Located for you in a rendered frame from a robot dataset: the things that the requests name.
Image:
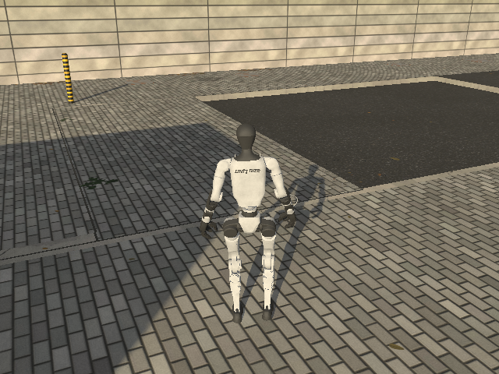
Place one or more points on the right robot upper arm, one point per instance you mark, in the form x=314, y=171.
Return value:
x=273, y=165

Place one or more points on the right robot hand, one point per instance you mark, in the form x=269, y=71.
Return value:
x=284, y=216

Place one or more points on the robot left forearm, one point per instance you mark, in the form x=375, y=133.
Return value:
x=209, y=209

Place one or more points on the left robot thigh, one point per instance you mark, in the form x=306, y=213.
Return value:
x=231, y=233

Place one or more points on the robot left foot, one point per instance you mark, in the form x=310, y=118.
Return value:
x=237, y=316

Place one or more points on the left robot upper arm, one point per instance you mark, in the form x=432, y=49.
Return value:
x=219, y=179

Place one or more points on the robot right forearm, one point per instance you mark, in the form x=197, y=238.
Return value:
x=287, y=203

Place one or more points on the left robot hand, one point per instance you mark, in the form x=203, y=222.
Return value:
x=204, y=227

